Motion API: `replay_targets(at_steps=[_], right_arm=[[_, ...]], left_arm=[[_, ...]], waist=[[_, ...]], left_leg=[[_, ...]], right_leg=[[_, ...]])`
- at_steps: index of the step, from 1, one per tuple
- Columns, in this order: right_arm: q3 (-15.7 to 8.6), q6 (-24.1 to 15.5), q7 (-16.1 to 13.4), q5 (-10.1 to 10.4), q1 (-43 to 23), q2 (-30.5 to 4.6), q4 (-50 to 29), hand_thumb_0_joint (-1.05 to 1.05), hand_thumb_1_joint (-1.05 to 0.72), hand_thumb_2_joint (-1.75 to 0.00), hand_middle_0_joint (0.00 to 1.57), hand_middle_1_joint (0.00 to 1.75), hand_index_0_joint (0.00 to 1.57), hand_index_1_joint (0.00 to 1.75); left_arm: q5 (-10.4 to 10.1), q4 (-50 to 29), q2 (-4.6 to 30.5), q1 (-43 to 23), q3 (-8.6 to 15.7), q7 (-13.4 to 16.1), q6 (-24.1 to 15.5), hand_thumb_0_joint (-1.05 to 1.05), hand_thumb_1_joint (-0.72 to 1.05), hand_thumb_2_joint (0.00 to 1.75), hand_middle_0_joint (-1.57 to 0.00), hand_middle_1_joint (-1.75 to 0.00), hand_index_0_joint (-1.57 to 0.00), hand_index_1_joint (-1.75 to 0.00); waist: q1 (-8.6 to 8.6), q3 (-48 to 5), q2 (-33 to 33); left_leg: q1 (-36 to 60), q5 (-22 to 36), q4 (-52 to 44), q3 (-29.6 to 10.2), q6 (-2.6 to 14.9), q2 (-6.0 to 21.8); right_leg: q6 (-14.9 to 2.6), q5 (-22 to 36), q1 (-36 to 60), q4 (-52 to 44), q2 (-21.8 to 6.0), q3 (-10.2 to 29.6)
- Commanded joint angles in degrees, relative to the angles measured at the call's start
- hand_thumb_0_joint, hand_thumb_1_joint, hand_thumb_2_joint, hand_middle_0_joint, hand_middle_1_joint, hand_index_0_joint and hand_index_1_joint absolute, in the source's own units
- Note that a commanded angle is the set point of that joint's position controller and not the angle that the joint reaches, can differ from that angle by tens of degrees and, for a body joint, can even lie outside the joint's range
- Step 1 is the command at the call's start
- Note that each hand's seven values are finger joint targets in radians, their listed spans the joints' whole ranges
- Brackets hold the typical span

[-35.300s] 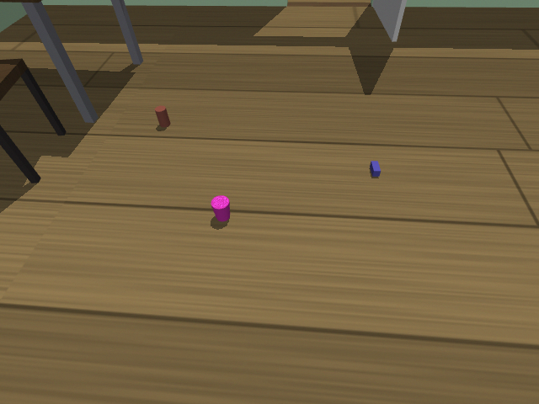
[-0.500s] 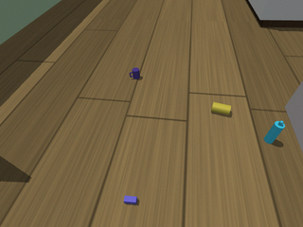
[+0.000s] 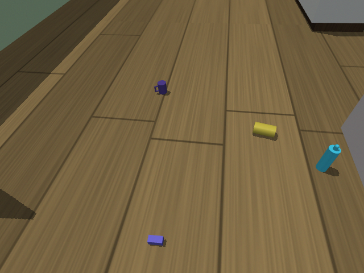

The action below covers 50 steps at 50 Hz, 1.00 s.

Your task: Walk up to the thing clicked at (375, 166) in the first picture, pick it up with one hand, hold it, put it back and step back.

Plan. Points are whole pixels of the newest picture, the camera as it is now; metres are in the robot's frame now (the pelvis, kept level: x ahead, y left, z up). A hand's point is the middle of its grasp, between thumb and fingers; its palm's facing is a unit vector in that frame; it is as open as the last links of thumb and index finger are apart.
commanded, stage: stand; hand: left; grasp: from above
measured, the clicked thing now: (155, 240) +0.43 +0.21 -0.76
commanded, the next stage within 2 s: step back in 0.56 s
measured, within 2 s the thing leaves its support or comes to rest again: neither
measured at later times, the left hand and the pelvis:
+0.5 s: hand out of the picture +0.08 +0.24 -0.16, palm faces +0.01 -0.94 -0.35, open 7.4 cm; pelvis +0.01 +0.00 +0.00, yaw +0 degrees
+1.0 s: hand out of the picture +0.08 +0.32 -0.18, palm faces -0.03 -0.93 -0.36, open 7.4 cm; pelvis -0.06 +0.06 -0.02, yaw +0 degrees
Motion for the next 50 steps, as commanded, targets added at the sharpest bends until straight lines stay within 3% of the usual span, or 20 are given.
replay_targets(at_steps=[1,14,26,27,28,29,32,33,34,35,36,38,40,43,45,46,47,48,49,50], right_arm=[[-1.84,-1.36,-0.49,0.19,-1.84,-11.15,-3.29,0.0,-0.9,-0.9,0.2,0.3,0.2,0.3],[-1.66,-1.38,-0.25,0.41,-1.92,-11.77,-3.43,0.0,-0.9,-0.9,0.2,0.3,0.2,0.3],[-1.64,-1.51,-0.35,0.41,-1.54,-12.12,-3.81,0.0,-0.9,-0.9,0.2,0.3,0.2,0.3],[-1.66,-1.49,-0.39,0.42,-1.21,-12.23,-3.83,0.0,-0.9,-0.9,0.2,0.3,0.2,0.3],[-2.9,-0.46,0.01,0.85,-4.19,-15.22,-5.51,0.0,-0.9,-0.9,0.2,0.3,0.2,0.3],[-2.88,-0.05,0.07,1.3,-3.26,-14.56,-6.7,0.0,-0.9,-0.9,0.2,0.3,0.2,0.3],[-3.27,0.84,0.23,1.57,-2.01,-13.52,-8.32,0.0,-0.9,-0.9,0.2,0.3,0.2,0.3],[-3.43,1.18,0.36,1.51,-1.24,-13.26,-8.72,0.0,-0.9,-0.9,0.2,0.3,0.2,0.3],[-3.67,1.63,0.42,1.38,-1.33,-13.13,-9.44,0.0,-0.9,-0.9,0.2,0.3,0.2,0.3],[-4.13,2.17,0.45,0.98,-0.75,-13.5,-10.27,0.0,-0.9,-0.9,0.2,0.3,0.2,0.3],[-4.35,2.54,0.61,0.93,0.75,-13.89,-10.99,0.0,-0.9,-0.9,0.2,0.3,0.2,0.3],[-4.95,2.68,0.89,1.39,2.91,-14.52,-11.9,0.0,-0.9,-0.9,0.2,0.3,0.2,0.3],[-4.97,2.56,1.04,1.73,2.15,-13.83,-13.09,0.0,-0.9,-0.9,0.2,0.3,0.2,0.3],[-4.72,2.2,1.05,1.05,2.77,-12.46,-14.02,0.0,-0.9,-0.9,0.2,0.3,0.2,0.3],[-5.19,1.62,0.88,0.3,4.92,-12.16,-13.38,0.0,-0.9,-0.9,0.2,0.3,0.2,0.3],[-5.54,1.3,0.69,-0.36,6.24,-12.63,-13.18,0.0,-0.9,-0.9,0.2,0.3,0.2,0.3],[-6.43,1.04,0.48,-1.22,5.46,-15.48,-13.91,0.0,-0.9,-0.9,0.2,0.3,0.2,0.3],[-7.51,0.79,0.52,-1.59,4.27,-20.53,-15.0,0.0,-0.9,-0.9,0.2,0.3,0.2,0.3],[-7.68,0.73,0.6,-1.02,3.55,-22.22,-15.42,0.0,-0.9,-0.9,0.2,0.3,0.2,0.3],[-8.02,0.76,0.44,-0.58,3.43,-24.11,-16.06,0.0,-0.9,-0.9,0.2,0.3,0.2,0.3]], left_arm=[[0.13,-3.54,12.19,-2.57,1.98,0.66,-1.53,0.0,0.9,0.9,-0.2,-0.3,-0.2,-0.3],[0.13,-3.74,12.38,-1.84,1.53,0.51,-1.78,0.0,0.9,0.9,-0.2,-0.3,-0.2,-0.3],[-0.01,-4.22,12.87,-1.79,1.45,0.51,-1.71,0.0,0.9,0.9,-0.2,-0.3,-0.2,-0.3],[0.02,-4.38,12.94,-1.91,1.47,0.52,-1.75,0.0,0.9,0.9,-0.2,-0.3,-0.2,-0.3],[-0.89,-5.68,17.18,-1.35,3.92,0.59,-1.35,0.0,0.9,0.9,-0.2,-0.3,-0.2,-0.3],[-0.99,-6.71,17.26,-0.84,4.06,0.77,-1.2,0.0,0.9,0.9,-0.2,-0.3,-0.2,-0.3],[-0.96,-9.2,17.93,-0.04,4.65,1.02,-0.79,0.0,0.9,0.9,-0.2,-0.3,-0.2,-0.3],[-0.79,-10.39,17.96,-1.07,4.82,1.04,-0.65,0.0,0.9,0.9,-0.2,-0.3,-0.2,-0.3],[-0.49,-11.56,18.13,-1.85,4.92,1.08,-0.53,0.0,0.9,0.9,-0.2,-0.3,-0.2,-0.3],[0.18,-12.76,17.9,-1.85,4.88,1.23,-0.56,0.0,0.9,0.9,-0.2,-0.3,-0.2,-0.3],[0.61,-14.06,17.74,-2.22,5.03,1.3,-0.42,0.0,0.9,0.9,-0.2,-0.3,-0.2,-0.3],[0.89,-16.22,17.21,-4.86,4.93,1.25,-0.1,0.0,0.9,0.9,-0.2,-0.3,-0.2,-0.3],[1.45,-17.18,16.18,-3.79,4.6,1.18,0.27,0.0,0.9,0.9,-0.2,-0.3,-0.2,-0.3],[1.55,-18.36,17.31,-2.32,4.72,0.99,1.36,0.0,0.9,0.9,-0.2,-0.3,-0.2,-0.3],[0.65,-19.17,17.79,-2.9,4.71,0.62,2.22,0.0,0.9,0.9,-0.2,-0.3,-0.2,-0.3],[0.11,-19.84,17.74,-3.53,4.65,0.27,2.69,0.0,0.9,0.9,-0.2,-0.3,-0.2,-0.3],[-0.35,-20.47,15.43,-2.46,4.19,0.03,2.98,0.0,0.9,0.9,-0.2,-0.3,-0.2,-0.3],[-0.82,-21.13,12.92,-1.6,3.83,0.11,3.14,0.0,0.9,0.9,-0.2,-0.3,-0.2,-0.3],[-0.16,-20.46,14.27,-1.35,4.3,0.8,3.67,0.0,0.9,0.9,-0.2,-0.3,-0.2,-0.3],[0.17,-20.41,14.7,-2.0,4.25,1.24,3.69,0.0,0.9,0.9,-0.2,-0.3,-0.2,-0.3]], waist=[[0.04,-3.02,-1.47],[0.15,-3.36,-1.23],[-0.05,-4.75,-1.25],[-0.12,-4.95,-1.49],[-0.2,0.67,-2.84],[-0.46,-1.03,-3.24],[-0.36,-4.21,-5.21],[-0.46,-5.55,-6.6],[-0.03,-5.6,-8.93],[0.21,-5.68,-9.03],[-0.26,-6.1,-7.84],[-1.68,-6.22,-7.55],[-0.21,-6.46,-6.54],[0.85,-6.37,-9.0],[-0.86,-6.39,-8.98],[-2.0,-5.45,-8.69],[-1.5,-6.11,-3.52],[-0.98,-6.41,8.63],[-1.19,-6.13,5.52],[-3.22,-6.02,10.78]], left_leg=[[-1.82,9.3,-2.01,-7.15,0.44,9.36],[-2.29,8.79,-1.93,-7.24,0.43,9.38],[-0.68,13.16,-1.14,-6.76,0.48,9.59],[-0.69,13.92,-1.01,-6.64,0.49,9.67],[-5.48,21.4,6.0,-6.0,1.31,8.08],[-6.39,21.37,8.94,-4.83,1.26,7.05],[-7.96,13.63,17.35,-2.46,0.39,3.54],[-9.99,7.34,21.04,-1.62,-0.19,2.0],[-12.13,-9.47,27.76,-1.69,-0.3,-0.15],[-14.28,-20.15,35.07,-3.23,0.03,-0.58],[-15.31,-21.91,38.25,-4.39,0.12,0.0],[-15.25,-20.63,40.45,-4.9,0.36,0.18],[-17.39,-18.14,37.37,-2.8,-0.67,-0.18],[-15.5,-14.41,23.28,-0.03,-1.57,1.02],[-11.54,-3.4,9.55,2.78,-1.77,0.46],[-7.57,6.0,5.06,2.67,-1.7,1.24],[-3.88,17.04,4.46,-4.97,0.13,7.19],[0.59,29.91,2.97,-19.33,4.95,18.18],[-2.64,35.09,6.07,-19.58,10.49,22.01],[-6.87,30.62,3.77,-25.33,15.16,26.47]], right_leg=[[0.95,7.86,1.3,-1.99,-9.71,7.8],[0.99,8.36,1.83,-2.16,-9.88,8.05],[0.83,12.98,2.88,-1.25,-10.06,7.49],[0.72,13.92,3.19,-1.12,-10.15,7.52],[0.57,24.8,-0.59,3.32,-9.88,7.98],[-0.49,28.44,0.47,4.86,-10.75,8.01],[-6.09,32.72,0.22,4.96,-15.7,12.62],[-8.47,32.91,0.97,4.66,-18.52,14.84],[-11.43,35.03,0.17,4.09,-22.22,17.88],[-13.96,35.6,-0.72,4.43,-24.66,19.63],[-14.61,35.23,-1.18,5.58,-25.16,18.97],[-13.44,33.87,-3.38,7.18,-23.07,15.69],[-11.68,33.63,-1.12,10.05,-19.11,12.06],[-8.58,28.13,-0.04,13.51,-15.87,10.4],[-5.52,23.2,-0.45,18.07,-13.19,7.98],[-3.53,19.3,-4.51,20.16,-11.8,7.24],[-0.97,10.85,-9.15,24.23,-7.68,5.74],[1.37,-13.13,-19.27,33.53,2.08,3.97],[1.81,-27.78,-19.26,42.75,3.8,8.35],[1.87,-29.88,-18.57,48.44,3.13,10.54]])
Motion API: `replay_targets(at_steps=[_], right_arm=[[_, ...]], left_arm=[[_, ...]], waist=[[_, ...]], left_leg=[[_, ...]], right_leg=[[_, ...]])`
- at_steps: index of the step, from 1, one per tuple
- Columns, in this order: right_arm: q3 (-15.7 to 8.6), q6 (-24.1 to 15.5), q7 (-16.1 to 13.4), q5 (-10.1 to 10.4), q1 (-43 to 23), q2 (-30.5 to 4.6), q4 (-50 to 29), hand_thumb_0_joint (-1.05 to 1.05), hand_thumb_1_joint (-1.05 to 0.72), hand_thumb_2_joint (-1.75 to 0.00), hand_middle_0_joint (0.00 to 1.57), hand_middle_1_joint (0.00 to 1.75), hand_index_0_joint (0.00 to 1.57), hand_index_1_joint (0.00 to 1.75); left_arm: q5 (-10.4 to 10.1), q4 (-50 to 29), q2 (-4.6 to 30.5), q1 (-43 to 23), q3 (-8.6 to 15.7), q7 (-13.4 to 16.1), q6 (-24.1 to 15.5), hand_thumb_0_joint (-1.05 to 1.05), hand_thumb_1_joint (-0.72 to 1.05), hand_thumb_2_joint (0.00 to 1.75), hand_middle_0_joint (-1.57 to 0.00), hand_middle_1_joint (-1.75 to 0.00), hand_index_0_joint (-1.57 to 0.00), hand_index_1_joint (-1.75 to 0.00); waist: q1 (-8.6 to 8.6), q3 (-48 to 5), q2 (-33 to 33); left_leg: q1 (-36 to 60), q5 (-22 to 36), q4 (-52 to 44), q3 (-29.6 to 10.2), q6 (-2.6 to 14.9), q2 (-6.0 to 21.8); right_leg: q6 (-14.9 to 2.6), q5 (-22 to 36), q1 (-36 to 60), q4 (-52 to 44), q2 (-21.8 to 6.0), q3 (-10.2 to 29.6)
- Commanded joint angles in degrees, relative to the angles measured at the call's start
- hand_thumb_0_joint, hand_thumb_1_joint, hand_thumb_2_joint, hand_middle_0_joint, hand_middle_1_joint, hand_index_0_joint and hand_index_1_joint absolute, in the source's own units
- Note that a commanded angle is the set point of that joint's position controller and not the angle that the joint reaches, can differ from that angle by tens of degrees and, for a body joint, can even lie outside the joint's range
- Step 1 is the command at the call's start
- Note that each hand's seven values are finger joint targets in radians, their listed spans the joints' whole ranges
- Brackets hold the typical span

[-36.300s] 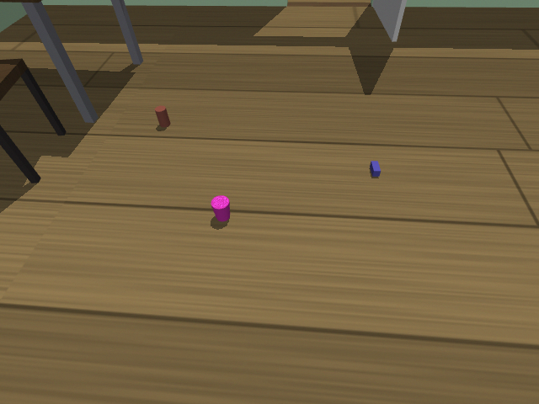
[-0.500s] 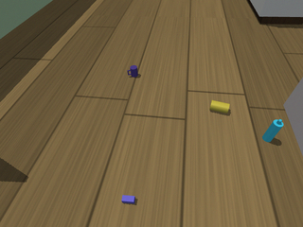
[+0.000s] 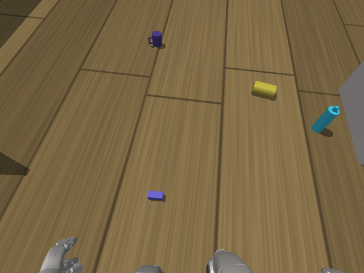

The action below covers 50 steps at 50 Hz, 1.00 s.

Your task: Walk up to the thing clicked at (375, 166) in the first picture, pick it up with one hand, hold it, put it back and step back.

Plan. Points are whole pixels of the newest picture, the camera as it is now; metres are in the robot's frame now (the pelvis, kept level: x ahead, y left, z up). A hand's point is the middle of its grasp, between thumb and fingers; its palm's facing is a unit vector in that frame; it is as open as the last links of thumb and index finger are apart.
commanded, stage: step back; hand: left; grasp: from above
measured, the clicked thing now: (155, 195) +0.49 +0.15 -0.74
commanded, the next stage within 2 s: none
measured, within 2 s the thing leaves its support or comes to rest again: neither
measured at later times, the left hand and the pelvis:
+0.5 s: hand out of the picture -0.01 +0.25 -0.13, palm faces -0.09 -0.91 -0.40, open 7.4 cm; pelvis -0.12 -0.01 +0.00, yaw -5 degrees
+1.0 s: hand out of the picture -0.16 +0.27 -0.15, palm faces -0.04 -0.94 -0.35, open 7.4 cm; pelvis -0.26 +0.01 +0.01, yaw -3 degrees
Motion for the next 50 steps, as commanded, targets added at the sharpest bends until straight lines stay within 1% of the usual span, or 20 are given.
replay_targets(at_steps=[1,3,10,17,19,20,21,22,23,26,32,34,36,37,38,39,40,41,44,50], right_arm=[[-4.38,-1.94,-0.9,0.33,0.72,-18.81,-5.64,0.0,-0.9,-0.9,0.2,0.3,0.2,0.3],[-2.89,-2.06,-1.45,-0.09,-2.57,-14.54,-6.88,0.0,-0.9,-0.9,0.2,0.3,0.2,0.3],[-2.87,-1.93,-2.35,0.85,3.28,-13.71,-7.93,0.0,-0.9,-0.9,0.2,0.3,0.2,0.3],[-3.08,-0.94,-1.33,0.83,-1.05,-15.37,-10.48,0.0,-0.9,-0.9,0.2,0.3,0.2,0.3],[-2.74,-0.38,-1.1,1.65,-4.13,-14.54,-10.87,0.0,-0.9,-0.9,0.2,0.3,0.2,0.3],[-2.21,-0.17,-0.98,2.3,-3.99,-12.61,-11.17,0.0,-0.9,-0.9,0.2,0.3,0.2,0.3],[-1.69,-0.12,-1.19,2.33,-4.69,-9.98,-11.88,0.0,-0.9,-0.9,0.2,0.3,0.2,0.3],[-2.77,0.36,-1.65,1.91,-3.73,-12.16,-10.69,0.0,-0.9,-0.9,0.2,0.3,0.2,0.3],[-3.43,0.18,-1.37,2.19,-0.64,-13.82,-9.21,0.0,-0.9,-0.9,0.2,0.3,0.2,0.3],[-1.93,-0.26,-1.2,2.68,3.15,-11.3,-7.02,0.0,-0.9,-0.9,0.2,0.3,0.2,0.3],[-0.99,-1.13,-1.68,2.04,1.78,-10.49,-9.09,0.0,-0.9,-0.9,0.2,0.3,0.2,0.3],[-1.29,-1.5,-1.66,1.64,4.85,-10.54,-8.75,0.0,-0.9,-0.9,0.2,0.3,0.2,0.3],[-1.97,-1.83,-1.52,0.84,8.35,-10.29,-7.05,0.0,-0.9,-0.9,0.2,0.3,0.2,0.3],[-2.58,-1.94,-1.47,0.17,8.93,-11.11,-6.84,0.0,-0.9,-0.9,0.2,0.3,0.2,0.3],[-3.6,-2.13,-1.45,-0.81,7.89,-14.77,-7.61,0.0,-0.9,-0.9,0.2,0.3,0.2,0.3],[-4.42,-1.99,-1.04,-1.33,4.38,-19.65,-8.68,0.0,-0.9,-0.9,0.2,0.3,0.2,0.3],[-5.01,-1.91,-0.79,-0.58,3.97,-22.55,-9.65,0.0,-0.9,-0.9,0.2,0.3,0.2,0.3],[-4.78,-2.21,-1.03,-0.57,1.49,-20.97,-9.73,0.0,-0.9,-0.9,0.2,0.3,0.2,0.3],[-2.83,-2.46,-1.54,-0.46,-4.37,-14.13,-11.27,0.0,-0.9,-0.9,0.2,0.3,0.2,0.3],[-3.64,-2.33,-1.95,0.7,3.16,-13.49,-10.89,0.0,-0.9,-0.9,0.2,0.3,0.2,0.3]], left_arm=[[0.49,-4.38,11.04,0.9,3.11,1.45,-0.5,0.0,0.9,0.9,-0.2,-0.3,-0.2,-0.3],[-0.49,-3.42,10.24,4.36,3.14,1.01,-0.49,0.0,0.9,0.9,-0.2,-0.3,-0.2,-0.3],[0.43,-6.64,9.59,4.75,3.78,0.67,-1.42,0.0,0.9,0.9,-0.2,-0.3,-0.2,-0.3],[1.05,-4.06,8.98,12.86,4.37,-0.08,-2.06,0.0,0.9,0.9,-0.2,-0.3,-0.2,-0.3],[1.57,-1.77,9.42,17.54,4.69,0.01,-2.44,0.0,0.9,0.9,-0.2,-0.3,-0.2,-0.3],[2.26,-2.74,13.33,16.72,5.6,0.05,-2.78,0.0,0.9,0.9,-0.2,-0.3,-0.2,-0.3],[1.86,-4.89,18.32,12.75,6.59,-0.23,-2.76,0.0,0.9,0.9,-0.2,-0.3,-0.2,-0.3],[2.56,-7.85,21.77,7.33,6.99,-0.05,-2.9,0.0,0.9,0.9,-0.2,-0.3,-0.2,-0.3],[2.26,-9.34,18.86,3.76,6.76,0.22,-3.14,0.0,0.9,0.9,-0.2,-0.3,-0.2,-0.3],[1.8,-10.09,12.93,0.81,5.59,0.49,-3.3,0.0,0.9,0.9,-0.2,-0.3,-0.2,-0.3],[2.03,-10.04,11.25,9.93,5.06,0.95,-2.45,0.0,0.9,0.9,-0.2,-0.3,-0.2,-0.3],[1.62,-11.29,11.94,7.99,4.95,1.02,-1.99,0.0,0.9,0.9,-0.2,-0.3,-0.2,-0.3],[0.73,-11.47,12.65,6.99,4.45,0.54,-1.15,0.0,0.9,0.9,-0.2,-0.3,-0.2,-0.3],[0.41,-12.02,11.75,6.86,3.97,0.35,-0.63,0.0,0.9,0.9,-0.2,-0.3,-0.2,-0.3],[0.27,-12.42,9.3,8.52,3.51,0.16,-0.41,0.0,0.9,0.9,-0.2,-0.3,-0.2,-0.3],[0.08,-12.18,7.89,9.13,3.32,0.36,-0.46,0.0,0.9,0.9,-0.2,-0.3,-0.2,-0.3],[1.13,-12.14,10.99,5.67,4.67,1.32,-0.35,0.0,0.9,0.9,-0.2,-0.3,-0.2,-0.3],[1.43,-11.5,12.23,4.86,4.96,1.4,-0.45,0.0,0.9,0.9,-0.2,-0.3,-0.2,-0.3],[0.17,-8.81,10.91,11.33,4.94,0.6,-0.4,0.0,0.9,0.9,-0.2,-0.3,-0.2,-0.3],[1.08,-9.12,10.2,11.01,4.74,0.54,-1.13,0.0,0.9,0.9,-0.2,-0.3,-0.2,-0.3]], waist=[[-1.87,-14.02,12.71],[0.93,-13.93,10.81],[-1.74,-15.47,9.33],[0.34,-18.74,13.32],[3.18,-18.86,11.34],[2.87,-16.88,2.21],[3.02,-12.42,-10.8],[3.66,-9.59,-13.22],[1.15,-7.22,-10.95],[-1.51,-8.46,-5.52],[4.02,-14.48,-6.56],[2.19,-16.38,-8.99],[0.4,-17.96,-7.08],[0.24,-17.18,-4.72],[1.06,-17.24,4.5],[1.95,-14.79,16.02],[-2.16,-13.98,16.91],[-1.41,-11.39,15.05],[3.95,-11.02,10.12],[-0.74,-14.02,12.21]], left_leg=[[2.25,36.5,-13.06,-22.88,15.86,23.69],[6.49,41.41,-8.52,-11.64,11.45,16.0],[15.96,41.28,-4.9,-13.49,15.56,19.12],[5.93,26.09,-2.33,-10.83,11.46,16.21],[-2.9,16.48,0.93,-9.15,7.46,13.97],[-11.31,6.49,6.85,-6.89,3.67,8.05],[-17.15,-11.47,18.39,-1.64,0.2,-2.85],[-10.97,-18.44,33.04,-5.91,-1.0,-2.91],[-8.09,-16.58,36.55,-8.31,-0.79,-0.6],[-13.08,-9.39,36.81,-7.85,-0.68,-5.09],[-15.2,-12.49,17.7,-3.69,-2.35,-1.72],[-9.43,-10.4,4.46,-2.71,-0.8,2.56],[-1.23,2.67,-9.5,1.03,-0.07,1.23],[3.1,10.31,-12.72,-1.17,0.51,2.11],[7.77,14.42,-14.11,-13.47,2.73,10.98],[9.43,21.57,-15.3,-26.17,7.47,20.61],[-3.0,19.75,-15.88,-30.32,15.34,27.15],[-7.54,16.62,-16.72,-30.19,16.49,26.66],[-0.75,25.83,-11.71,-10.97,10.0,15.67],[12.17,29.46,-7.69,-11.26,14.06,17.6]], right_leg=[[-1.24,-14.34,-1.75,24.12,6.39,6.68],[-1.33,-8.54,-6.19,27.43,7.64,7.72],[1.7,-9.54,-7.97,17.99,5.93,5.18],[-0.13,0.48,7.49,-8.47,2.77,-2.33],[-1.99,12.32,16.04,-18.32,1.93,-2.0],[-4.19,13.46,17.1,-20.83,-4.9,10.42],[-11.78,9.91,9.63,-26.81,-15.66,24.28],[-19.69,11.58,-3.21,-28.56,-23.55,31.59],[-19.12,13.1,-7.36,-28.2,-23.02,29.24],[-11.1,26.36,2.85,-21.06,-9.97,8.44],[-12.59,31.81,21.14,-16.21,-10.6,9.35],[-11.76,32.98,20.29,-13.76,-12.27,10.59],[-9.18,32.38,16.9,-7.94,-9.67,7.33],[-6.61,26.01,10.84,-6.83,-7.53,6.63],[-3.87,13.64,1.61,-0.95,-2.66,4.02],[-1.87,-9.37,-9.96,9.04,7.67,0.07],[-1.06,-16.28,-3.78,19.5,7.27,5.74],[-1.31,-13.56,-2.54,25.6,6.5,7.81],[-1.52,-4.26,-7.83,31.91,8.71,8.67],[2.4,-5.59,-10.07,23.7,6.87,5.79]])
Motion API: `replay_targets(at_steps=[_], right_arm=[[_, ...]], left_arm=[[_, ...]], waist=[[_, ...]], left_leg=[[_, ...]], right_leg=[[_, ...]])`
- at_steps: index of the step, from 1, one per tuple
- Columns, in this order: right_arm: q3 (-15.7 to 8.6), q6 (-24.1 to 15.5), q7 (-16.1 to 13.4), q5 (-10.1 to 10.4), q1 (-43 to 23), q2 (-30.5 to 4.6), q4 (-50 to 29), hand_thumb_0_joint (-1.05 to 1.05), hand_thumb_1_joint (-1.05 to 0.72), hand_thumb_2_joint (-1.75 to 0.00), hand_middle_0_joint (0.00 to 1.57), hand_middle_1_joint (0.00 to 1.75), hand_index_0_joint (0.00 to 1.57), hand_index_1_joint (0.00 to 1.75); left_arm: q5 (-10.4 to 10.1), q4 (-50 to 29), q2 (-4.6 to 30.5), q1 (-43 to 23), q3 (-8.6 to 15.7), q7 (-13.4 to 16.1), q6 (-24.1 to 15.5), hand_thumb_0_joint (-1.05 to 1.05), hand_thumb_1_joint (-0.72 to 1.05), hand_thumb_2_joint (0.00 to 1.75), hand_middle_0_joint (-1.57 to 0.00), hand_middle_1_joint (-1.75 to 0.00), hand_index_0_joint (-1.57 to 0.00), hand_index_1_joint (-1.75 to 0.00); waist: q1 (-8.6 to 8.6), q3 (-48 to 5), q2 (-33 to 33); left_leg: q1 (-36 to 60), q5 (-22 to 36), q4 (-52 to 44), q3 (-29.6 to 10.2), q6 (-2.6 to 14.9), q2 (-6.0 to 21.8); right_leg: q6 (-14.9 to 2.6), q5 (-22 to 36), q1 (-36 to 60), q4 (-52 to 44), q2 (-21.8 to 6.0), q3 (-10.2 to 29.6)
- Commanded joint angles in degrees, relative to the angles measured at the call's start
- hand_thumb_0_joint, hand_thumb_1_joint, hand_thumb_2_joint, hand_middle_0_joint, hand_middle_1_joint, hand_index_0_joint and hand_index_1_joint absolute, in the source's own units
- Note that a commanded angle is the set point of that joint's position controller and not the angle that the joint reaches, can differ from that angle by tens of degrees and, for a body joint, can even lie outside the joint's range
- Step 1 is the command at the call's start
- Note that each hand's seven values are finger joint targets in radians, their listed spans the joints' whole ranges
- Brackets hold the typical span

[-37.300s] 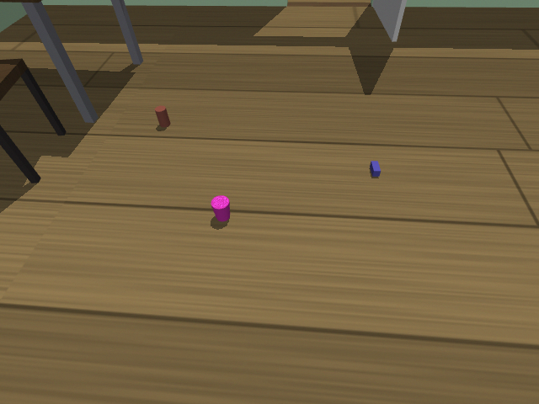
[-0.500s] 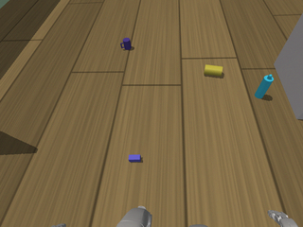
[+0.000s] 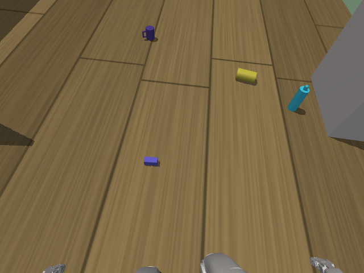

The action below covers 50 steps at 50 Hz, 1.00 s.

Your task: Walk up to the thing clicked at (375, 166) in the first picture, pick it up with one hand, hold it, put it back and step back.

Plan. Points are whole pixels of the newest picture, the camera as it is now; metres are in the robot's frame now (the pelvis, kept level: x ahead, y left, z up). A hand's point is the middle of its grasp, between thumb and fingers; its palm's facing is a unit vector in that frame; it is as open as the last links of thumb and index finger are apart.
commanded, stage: step back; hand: left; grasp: from above
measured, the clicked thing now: (151, 161) +0.75 +0.18 -0.75
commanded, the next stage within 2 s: stand in 1.88 s
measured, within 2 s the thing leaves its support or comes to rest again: neither
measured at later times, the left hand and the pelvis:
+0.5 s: hand out of the picture -0.10 +0.22 -0.14, palm faces +0.00 -0.88 -0.47, open 7.4 cm; pelvis -0.17 -0.06 -0.01, yaw +1 degrees
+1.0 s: hand out of the picture -0.25 +0.18 -0.14, palm faces +0.00 -0.90 -0.43, open 7.4 cm; pelvis -0.31 -0.09 -0.01, yaw -2 degrees
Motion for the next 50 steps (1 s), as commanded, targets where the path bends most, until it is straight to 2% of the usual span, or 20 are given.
replay_targets(at_steps=[1,6,11,12,13,14,15,18,19,25,27,29,30,31,34,41,43,45,47,50], right_arm=[[-4.92,-1.55,-1.29,0.61,1.79,-15.61,-5.04,0.0,-0.9,-0.9,0.2,0.3,0.2,0.3],[-5.17,-0.4,-0.97,0.06,-2.32,-17.87,-6.82,0.0,-0.9,-0.9,0.2,0.3,0.2,0.3],[-5.7,1.13,-0.11,0.67,-5.45,-19.14,-7.54,0.0,-0.9,-0.9,0.2,0.3,0.2,0.3],[-5.35,1.49,0.03,0.96,-6.67,-17.44,-8.2,0.0,-0.9,-0.9,0.2,0.3,0.2,0.3],[-4.73,1.62,-0.06,1.89,-8.99,-13.59,-9.3,0.0,-0.9,-0.9,0.2,0.3,0.2,0.3],[-5.01,2.01,-0.41,1.11,-7.22,-13.85,-9.23,0.0,-0.9,-0.9,0.2,0.3,0.2,0.3],[-5.77,2.2,-0.18,0.93,-5.05,-16.39,-8.3,0.0,-0.9,-0.9,0.2,0.3,0.2,0.3],[-5.03,1.86,0.47,1.96,3.39,-14.18,-3.78,0.0,-0.9,-0.9,0.2,0.3,0.2,0.3],[-4.31,1.4,0.16,1.92,3.74,-13.2,-3.55,0.0,-0.9,-0.9,0.2,0.3,0.2,0.3],[-3.47,0.35,-0.09,0.82,1.89,-11.78,-5.57,0.0,-0.9,-0.9,0.2,0.3,0.2,0.3],[-4.29,0.13,0.1,-0.04,6.92,-12.08,-3.52,0.0,-0.9,-0.9,0.2,0.3,0.2,0.3],[-6.78,0.82,0.4,-1.35,3.46,-19.28,-4.3,0.0,-0.9,-0.9,0.2,0.3,0.2,0.3],[-6.62,1.3,1.17,-0.7,1.37,-22.83,-5.67,0.0,-0.9,-0.9,0.2,0.3,0.2,0.3],[-6.73,1.06,1.15,-0.6,0.78,-23.95,-5.62,0.0,-0.9,-0.9,0.2,0.3,0.2,0.3],[-4.37,1.07,0.38,-0.94,-4.89,-15.75,-7.02,0.0,-0.9,-0.9,0.2,0.3,0.2,0.3],[-4.18,0.89,0.72,-0.03,-0.16,-14.84,-4.21,0.0,-0.9,-0.9,0.2,0.3,0.2,0.3],[-4.05,1.65,0.81,0.66,-1.62,-15.32,-3.58,0.0,-0.9,-0.9,0.2,0.3,0.2,0.3],[-2.34,1.29,0.88,1.54,1.02,-9.91,-3.77,0.0,-0.9,-0.9,0.2,0.3,0.2,0.3],[-3.77,1.12,-0.22,0.68,-2.78,-13.95,-3.54,0.0,-0.9,-0.9,0.2,0.3,0.2,0.3],[-3.43,0.3,0.58,1.2,0.21,-13.53,0.3,0.0,-0.9,-0.9,0.2,0.3,0.2,0.3]], left_arm=[[0.63,-4.67,9.42,1.23,2.89,0.73,-2.1,0.0,0.9,0.9,-0.2,-0.3,-0.2,-0.3],[0.48,-2.42,9.22,5.08,2.83,0.13,-2.45,0.0,0.9,0.9,-0.2,-0.3,-0.2,-0.3],[0.63,3.32,10.49,13.25,3.62,-0.46,-2.49,0.0,0.9,0.9,-0.2,-0.3,-0.2,-0.3],[1.15,3.23,11.93,15.32,4.09,-0.36,-2.55,0.0,0.9,0.9,-0.2,-0.3,-0.2,-0.3],[1.89,1.29,17.35,12.72,5.08,-0.35,-2.77,0.0,0.9,0.9,-0.2,-0.3,-0.2,-0.3],[2.3,-2.44,23.25,4.13,5.58,0.08,-2.94,0.0,0.9,0.9,-0.2,-0.3,-0.2,-0.3],[2.18,-4.41,22.78,-2.17,5.43,0.78,-3.34,0.0,0.9,0.9,-0.2,-0.3,-0.2,-0.3],[2.29,-5.43,15.93,-10.51,4.24,1.43,-4.1,0.0,0.9,0.9,-0.2,-0.3,-0.2,-0.3],[2.16,-4.88,14.87,-7.83,4.05,1.21,-4.15,0.0,0.9,0.9,-0.2,-0.3,-0.2,-0.3],[1.53,-3.47,14.26,1.2,3.71,2.72,-3.41,0.0,0.9,0.9,-0.2,-0.3,-0.2,-0.3],[-0.04,-3.99,14.29,0.02,2.97,2.68,-2.51,0.0,0.9,0.9,-0.2,-0.3,-0.2,-0.3],[-0.47,-4.37,9.05,3.46,1.22,2.75,-2.05,0.0,0.9,0.9,-0.2,-0.3,-0.2,-0.3],[-0.53,-5.38,10.44,-1.17,1.68,3.68,-2.16,0.0,0.9,0.9,-0.2,-0.3,-0.2,-0.3],[0.04,-4.76,12.17,-3.93,1.98,4.19,-2.35,0.0,0.9,0.9,-0.2,-0.3,-0.2,-0.3],[-1.27,-2.43,12.08,-0.41,2.42,3.09,-2.16,0.0,0.9,0.9,-0.2,-0.3,-0.2,-0.3],[0.25,-0.35,9.22,0.3,1.4,1.72,-5.31,0.0,0.9,0.9,-0.2,-0.3,-0.2,-0.3],[1.0,3.28,8.29,4.26,1.42,1.7,-6.25,0.0,0.9,0.9,-0.2,-0.3,-0.2,-0.3],[2.48,4.26,14.5,4.14,3.23,1.84,-7.18,0.0,0.9,0.9,-0.2,-0.3,-0.2,-0.3],[2.65,0.67,19.82,-3.61,4.11,1.69,-6.75,0.0,0.9,0.9,-0.2,-0.3,-0.2,-0.3],[1.34,1.34,11.93,-6.67,2.1,1.44,-7.46,0.0,0.9,0.9,-0.2,-0.3,-0.2,-0.3]], waist=[[-2.55,-11.35,11.55],[-1.08,-13.42,15.44],[2.0,-13.94,10.52],[3.82,-11.96,4.28],[4.45,-6.39,-9.12],[3.41,-2.34,-14.56],[0.48,1.28,-11.72],[-5.05,-1.62,-5.49],[-3.22,-3.41,-6.07],[1.54,-12.63,-12.15],[-0.71,-15.89,-10.19],[1.28,-17.36,9.35],[-1.16,-16.12,17.9],[-3.3,-13.84,20.07],[0.87,-9.14,12.28],[-2.02,-12.68,12.82],[0.63,-12.69,12.09],[0.19,-12.32,-3.55],[2.73,-6.39,-7.27],[-1.3,-1.45,-2.02]], left_leg=[[16.61,24.94,-4.65,-11.47,13.93,14.58],[8.86,17.82,-2.17,-10.44,11.58,14.24],[-8.94,-14.06,-3.88,-8.58,5.38,8.32],[-12.08,-20.06,3.74,-6.4,3.36,4.39],[-16.48,-20.69,21.09,-3.43,-0.45,-5.86],[-11.44,-19.83,34.01,-7.52,-2.48,-7.39],[-6.99,-17.46,39.87,-10.7,-2.24,-4.01],[-8.4,-11.9,43.1,-9.3,-1.54,-7.93],[-10.82,-11.61,40.95,-8.23,-1.94,-8.46],[-9.52,-17.97,6.64,-4.36,-1.47,-1.02],[1.54,-1.2,-12.3,-0.06,-0.87,-2.3],[17.49,24.84,-7.81,-17.95,3.99,10.77],[9.61,27.34,-6.96,-23.61,12.88,18.11],[-0.52,23.28,-10.05,-29.09,17.05,21.91],[0.65,27.04,-5.25,-11.73,11.09,11.49],[11.9,6.43,-3.07,-12.38,10.87,10.79],[5.58,5.83,2.81,-9.74,7.93,9.28],[-13.57,-10.67,14.81,-6.9,1.75,-1.41],[-7.26,-20.36,23.59,-10.17,-1.57,-0.13],[-8.68,-10.8,23.82,-9.14,-1.55,-3.26]], right_leg=[[1.92,-2.58,-4.57,-6.97,-2.69,-1.47],[0.19,-0.81,7.63,-28.14,-6.95,-7.26],[-2.4,8.79,20.5,-36.55,-4.41,-13.61],[-4.79,2.07,17.35,-42.21,-8.89,-5.61],[-10.44,-8.94,6.34,-52.65,-20.74,15.31],[-17.16,-10.9,-9.87,-59.6,-30.62,28.05],[-17.78,-14.63,-18.47,-61.36,-31.97,26.93],[-11.5,7.63,-7.31,-49.81,-19.83,4.5],[-10.19,12.66,-1.38,-47.38,-17.43,1.81],[-10.92,40.08,24.29,-36.93,-22.07,4.78],[-8.33,44.76,21.9,-29.27,-19.26,0.98],[-2.82,14.19,-1.2,-16.66,-8.68,-7.34],[-1.59,-10.44,-2.41,-8.69,-3.93,-8.66],[-1.45,-12.19,1.99,-1.76,-4.63,-4.85],[-2.38,-4.52,-0.95,3.76,-2.39,-2.17],[-0.67,-2.29,6.15,-32.82,-6.24,-10.17],[-2.37,8.8,17.55,-52.99,-5.98,-11.23],[-5.71,11.7,28.17,-52.04,-16.85,10.01],[-17.04,-3.77,3.82,-56.0,-32.21,23.84],[-9.54,11.93,8.59,-51.71,-19.67,3.49]])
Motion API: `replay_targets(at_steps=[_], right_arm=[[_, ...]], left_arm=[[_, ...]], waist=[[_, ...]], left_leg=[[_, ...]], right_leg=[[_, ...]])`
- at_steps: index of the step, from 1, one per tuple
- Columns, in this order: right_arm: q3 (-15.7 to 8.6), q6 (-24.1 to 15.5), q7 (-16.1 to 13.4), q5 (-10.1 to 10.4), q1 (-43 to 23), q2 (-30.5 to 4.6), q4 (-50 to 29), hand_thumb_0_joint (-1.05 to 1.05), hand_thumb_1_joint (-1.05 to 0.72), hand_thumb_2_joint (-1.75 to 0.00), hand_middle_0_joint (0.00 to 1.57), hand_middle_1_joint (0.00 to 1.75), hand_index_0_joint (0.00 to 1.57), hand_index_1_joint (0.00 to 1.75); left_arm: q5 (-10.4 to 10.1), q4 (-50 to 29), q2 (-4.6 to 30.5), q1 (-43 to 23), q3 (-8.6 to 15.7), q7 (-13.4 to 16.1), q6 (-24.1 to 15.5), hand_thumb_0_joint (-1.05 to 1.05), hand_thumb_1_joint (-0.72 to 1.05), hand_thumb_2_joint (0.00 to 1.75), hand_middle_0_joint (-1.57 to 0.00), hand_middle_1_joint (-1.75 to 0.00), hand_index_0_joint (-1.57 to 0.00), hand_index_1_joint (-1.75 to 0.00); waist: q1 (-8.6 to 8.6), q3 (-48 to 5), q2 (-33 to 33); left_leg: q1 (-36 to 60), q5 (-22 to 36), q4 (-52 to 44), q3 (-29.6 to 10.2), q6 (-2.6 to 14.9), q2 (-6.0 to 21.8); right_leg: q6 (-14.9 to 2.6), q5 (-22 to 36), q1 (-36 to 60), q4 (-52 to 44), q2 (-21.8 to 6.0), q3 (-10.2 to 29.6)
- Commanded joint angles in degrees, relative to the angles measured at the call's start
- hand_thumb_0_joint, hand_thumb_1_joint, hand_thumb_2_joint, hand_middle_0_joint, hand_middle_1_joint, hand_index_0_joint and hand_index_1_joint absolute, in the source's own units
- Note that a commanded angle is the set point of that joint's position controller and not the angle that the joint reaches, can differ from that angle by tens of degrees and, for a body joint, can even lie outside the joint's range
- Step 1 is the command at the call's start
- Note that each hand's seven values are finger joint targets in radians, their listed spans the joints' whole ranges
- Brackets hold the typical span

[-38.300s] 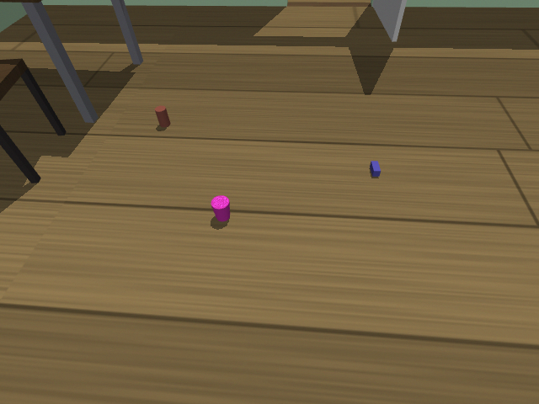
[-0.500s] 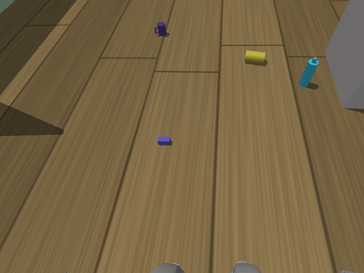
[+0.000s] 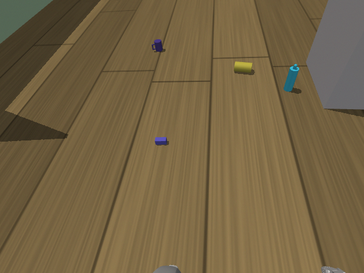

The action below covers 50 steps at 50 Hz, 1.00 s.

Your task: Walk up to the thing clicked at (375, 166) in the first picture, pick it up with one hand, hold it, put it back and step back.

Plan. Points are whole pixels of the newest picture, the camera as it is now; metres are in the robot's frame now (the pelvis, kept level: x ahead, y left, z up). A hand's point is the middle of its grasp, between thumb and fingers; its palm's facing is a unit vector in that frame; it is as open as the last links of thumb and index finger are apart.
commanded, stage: step back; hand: left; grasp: from above
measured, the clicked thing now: (160, 140) +1.05 +0.30 -0.74
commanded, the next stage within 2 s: stand in 0.88 s
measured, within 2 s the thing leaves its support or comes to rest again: neither
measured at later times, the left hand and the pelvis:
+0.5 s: hand out of the picture +0.05 +0.29 -0.14, palm faces +0.07 -0.93 -0.37, open 7.4 cm; pelvis -0.01 +0.01 +0.01, yaw +4 degrees
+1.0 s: hand out of the picture +0.10 +0.29 -0.14, palm faces +0.11 -0.93 -0.34, open 7.4 cm; pelvis +0.03 +0.03 +0.01, yaw +6 degrees
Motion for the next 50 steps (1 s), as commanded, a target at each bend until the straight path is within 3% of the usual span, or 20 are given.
replay_targets(at_steps=[1,6,9,11,13,14,15,16,21,26,27,28,29,30,33,39,41,43,48,50], right_arm=[[-2.27,-2.57,-0.22,0.17,0.33,-9.79,-2.09,0.0,-0.9,-0.9,0.2,0.3,0.2,0.3],[-2.06,-4.16,0.54,-0.95,-1.07,-9.76,-1.99,0.0,-0.9,-0.9,0.2,0.3,0.2,0.3],[-2.42,-5.53,0.53,-0.96,0.81,-9.65,-0.88,0.0,-0.9,-0.9,0.2,0.3,0.2,0.3],[-2.83,-6.38,0.21,-0.91,4.9,-8.76,1.12,0.0,-0.9,-0.9,0.2,0.3,0.2,0.3],[-4.38,-7.14,-0.36,-1.53,8.52,-12.53,2.08,0.0,-0.9,-0.9,0.2,0.3,0.2,0.3],[-5.0,-7.03,-0.38,-1.55,7.55,-17.24,1.5,0.0,-0.9,-0.9,0.2,0.3,0.2,0.3],[-5.53,-6.91,-0.11,-0.89,7.92,-18.92,1.48,0.0,-0.9,-0.9,0.2,0.3,0.2,0.3],[-5.38,-6.75,-0.07,-0.95,7.1,-17.7,1.41,0.0,-0.9,-0.9,0.2,0.3,0.2,0.3],[-3.86,-7.18,-0.21,-0.89,4.73,-13.51,0.47,0.0,-0.9,-0.9,0.2,0.3,0.2,0.3],[-1.95,-5.18,-0.18,0.53,-1.61,-9.93,-1.36,0.0,-0.9,-0.9,0.2,0.3,0.2,0.3],[-1.05,-4.95,-0.29,0.95,-0.54,-7.41,-1.59,0.0,-0.9,-0.9,0.2,0.3,0.2,0.3],[-0.28,-4.83,-0.44,1.33,0.77,-5.05,-2.1,0.0,-0.9,-0.9,0.2,0.3,0.2,0.3],[-1.1,-3.89,-0.97,0.89,2.31,-7.48,-0.79,0.0,-0.9,-0.9,0.2,0.3,0.2,0.3],[-2.13,-3.57,-0.97,0.46,4.92,-9.88,1.31,0.0,-0.9,-0.9,0.2,0.3,0.2,0.3],[-1.76,-4.05,-0.21,0.47,3.8,-9.41,3.14,0.0,-0.9,-0.9,0.2,0.3,0.2,0.3],[-1.74,-5.18,-0.31,-0.55,7.42,-7.9,6.43,0.0,-0.9,-0.9,0.2,0.3,0.2,0.3],[-2.75,-5.78,-0.75,-1.48,5.3,-11.05,6.2,0.0,-0.9,-0.9,0.2,0.3,0.2,0.3],[-2.43,-5.92,-0.41,-0.79,-2.85,-14.06,4.73,0.0,-0.9,-0.9,0.2,0.3,0.2,0.3],[-1.07,-7.45,-0.48,0.3,-1.37,-11.37,6.63,0.0,-0.9,-0.9,0.2,0.3,0.2,0.3],[-0.89,-7.25,-0.46,0.6,-2.79,-11.3,7.16,0.0,-0.9,-0.9,0.2,0.3,0.2,0.3]], left_arm=[[-0.15,-5.5,15.69,-6.79,4.51,1.2,-2.96,0.0,0.9,0.9,-0.2,-0.3,-0.2,-0.3],[0.42,-4.42,17.19,-0.62,5.49,0.21,-2.71,0.0,0.9,0.9,-0.2,-0.3,-0.2,-0.3],[0.04,-5.1,17.5,-1.62,5.53,-0.3,-1.98,0.0,0.9,0.9,-0.2,-0.3,-0.2,-0.3],[-0.47,-5.37,15.98,-2.57,4.42,-0.55,-1.32,0.0,0.9,0.9,-0.2,-0.3,-0.2,-0.3],[-1.0,-6.58,11.06,-2.89,2.74,-0.71,-1.32,0.0,0.9,0.9,-0.2,-0.3,-0.2,-0.3],[-1.57,-6.74,10.39,-5.61,2.46,-0.81,-1.04,0.0,0.9,0.9,-0.2,-0.3,-0.2,-0.3],[-0.82,-6.32,15.01,-7.31,3.75,-0.53,-1.0,0.0,0.9,0.9,-0.2,-0.3,-0.2,-0.3],[-0.98,-6.23,15.65,-7.11,3.82,-0.76,-1.27,0.0,0.9,0.9,-0.2,-0.3,-0.2,-0.3],[-1.36,-3.66,12.73,-3.76,3.35,-1.46,-1.94,0.0,0.9,0.9,-0.2,-0.3,-0.2,-0.3],[-1.26,0.92,11.81,2.24,3.51,-0.23,-2.88,0.0,0.9,0.9,-0.2,-0.3,-0.2,-0.3],[-0.91,1.32,14.09,2.96,4.29,0.21,-3.21,0.0,0.9,0.9,-0.2,-0.3,-0.2,-0.3],[-0.24,0.96,17.9,2.94,5.12,0.63,-3.57,0.0,0.9,0.9,-0.2,-0.3,-0.2,-0.3],[-0.5,-0.62,20.34,-1.95,4.99,0.47,-3.48,0.0,0.9,0.9,-0.2,-0.3,-0.2,-0.3],[-0.14,-2.22,20.5,-7.6,4.84,0.24,-3.3,0.0,0.9,0.9,-0.2,-0.3,-0.2,-0.3],[-0.47,-1.93,16.1,-8.54,3.79,0.2,-3.46,0.0,0.9,0.9,-0.2,-0.3,-0.2,-0.3],[-1.06,-0.98,15.5,-11.18,3.54,-0.27,-2.48,0.0,0.9,0.9,-0.2,-0.3,-0.2,-0.3],[-1.88,-1.3,11.52,-9.9,2.09,-0.35,-2.24,0.0,0.9,0.9,-0.2,-0.3,-0.2,-0.3],[-2.64,0.55,11.72,-9.76,2.03,-0.39,-1.71,0.0,0.9,0.9,-0.2,-0.3,-0.2,-0.3],[-2.36,3.83,11.79,-8.87,1.04,-0.46,-2.29,0.0,0.9,0.9,-0.2,-0.3,-0.2,-0.3],[-2.54,4.61,11.72,-8.92,0.41,-0.36,-2.11,0.0,0.9,0.9,-0.2,-0.3,-0.2,-0.3]], waist=[[-1.6,1.44,-11.23],[2.32,0.79,-14.5],[1.11,-2.14,-14.74],[-1.1,-5.2,-11.81],[-2.9,-9.27,-0.78],[-3.44,-5.9,5.86],[-4.88,-2.96,3.79],[-4.13,-0.88,2.66],[-2.98,-1.18,6.1],[1.44,-4.6,4.3],[1.64,-6.08,-0.93],[1.43,-6.98,-11.57],[0.48,-6.09,-11.09],[-1.46,-2.12,-10.78],[-1.51,0.04,-9.76],[-3.19,-5.86,-13.24],[-2.41,-8.09,-5.25],[0.17,-6.12,-0.42],[-1.13,-8.71,-0.48],[-0.94,-9.36,0.45]], left_leg=[[-1.27,3.37,5.21,-3.47,-0.3,-0.6],[-3.48,0.64,-7.86,1.87,-0.94,1.14],[2.63,0.97,-17.49,5.93,-0.37,1.74],[12.59,11.16,-28.67,7.88,0.62,-0.23],[25.63,10.39,-31.81,-9.0,4.5,10.24],[23.03,-1.38,-34.32,-23.16,10.29,19.32],[16.67,-5.76,-35.59,-25.82,15.59,23.03],[15.43,-2.79,-35.28,-23.84,16.23,22.65],[15.46,20.21,-30.17,-9.51,10.75,15.13],[4.24,20.87,-17.51,0.19,5.42,9.69],[-0.02,16.19,-13.1,0.97,3.47,7.51],[-5.06,5.96,-4.94,1.7,0.99,1.28],[0.45,-7.19,0.94,0.7,0.78,1.2],[4.75,-8.36,3.08,0.13,0.2,3.17],[2.54,-3.4,-2.06,-0.62,1.24,3.42],[12.98,9.88,-25.21,6.79,0.26,2.43],[17.01,20.73,-28.55,-4.02,2.26,9.47],[6.68,13.64,-28.84,-7.59,6.65,14.08],[14.86,39.47,-27.26,-1.65,1.53,10.47],[16.46,39.63,-26.93,-0.5,1.75,10.04]], right_leg=[[-6.03,6.03,-5.24,-16.99,-14.39,12.49],[-6.29,-5.38,4.01,-18.41,-14.31,12.85],[-7.47,2.36,4.34,-14.75,-15.9,11.36],[-4.87,11.73,2.45,-7.04,-13.08,6.34],[-0.84,10.09,-10.41,7.0,-7.23,0.61],[0.98,-8.27,-19.2,10.93,-1.26,-4.31],[0.6,-13.11,-17.92,16.84,-4.34,0.91],[0.34,-13.43,-17.93,16.87,-4.77,1.84],[1.6,-4.11,-13.2,7.87,-4.64,-1.0],[1.62,12.0,7.41,-11.41,-1.46,-4.84],[0.69,13.58,12.28,-12.06,-5.16,1.24],[-2.39,10.5,12.59,-17.6,-16.05,18.29],[-8.28,-4.07,0.47,-21.76,-24.35,25.63],[-11.52,-10.0,-8.08,-21.84,-25.84,27.15],[-7.16,-6.16,-6.25,-19.86,-18.32,15.58],[-4.04,10.07,-4.17,-10.51,-14.89,6.5],[0.02,14.72,-7.08,-3.39,-10.4,2.45],[1.88,0.38,-0.37,-4.81,-4.72,-2.02],[1.49,24.5,6.67,-8.41,-8.86,0.83],[1.48,26.23,7.58,-10.55,-9.33,0.82]])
